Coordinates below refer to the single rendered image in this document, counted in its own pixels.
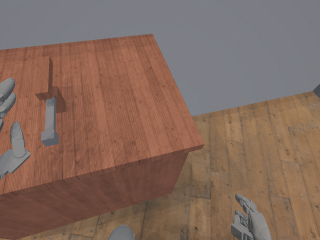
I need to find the left robot hand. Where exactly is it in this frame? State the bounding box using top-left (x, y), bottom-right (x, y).
top-left (0, 77), bottom-right (30, 180)

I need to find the tap lever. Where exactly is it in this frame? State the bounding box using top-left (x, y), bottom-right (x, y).
top-left (41, 97), bottom-right (59, 147)

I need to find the counter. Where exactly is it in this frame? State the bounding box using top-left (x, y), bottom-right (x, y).
top-left (0, 34), bottom-right (204, 240)

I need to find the right robot hand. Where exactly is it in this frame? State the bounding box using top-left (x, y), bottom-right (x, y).
top-left (231, 193), bottom-right (272, 240)

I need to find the robot left thigh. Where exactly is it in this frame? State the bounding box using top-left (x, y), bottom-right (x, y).
top-left (107, 226), bottom-right (135, 240)

